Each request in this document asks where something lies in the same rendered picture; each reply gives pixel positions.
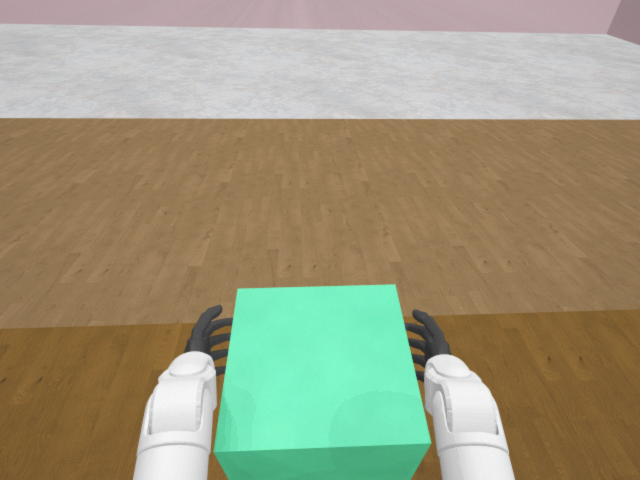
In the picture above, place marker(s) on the right robot forearm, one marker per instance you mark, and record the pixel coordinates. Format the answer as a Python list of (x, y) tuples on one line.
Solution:
[(470, 439)]

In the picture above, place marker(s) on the left robot forearm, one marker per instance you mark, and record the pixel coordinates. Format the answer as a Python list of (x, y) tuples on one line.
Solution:
[(175, 438)]

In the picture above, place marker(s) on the left robot hand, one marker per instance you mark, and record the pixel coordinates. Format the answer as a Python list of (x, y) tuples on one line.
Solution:
[(201, 340)]

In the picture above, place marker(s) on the right robot hand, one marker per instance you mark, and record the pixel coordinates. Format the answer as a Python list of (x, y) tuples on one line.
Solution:
[(435, 343)]

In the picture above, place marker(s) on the carton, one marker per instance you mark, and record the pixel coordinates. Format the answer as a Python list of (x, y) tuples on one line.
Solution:
[(320, 385)]

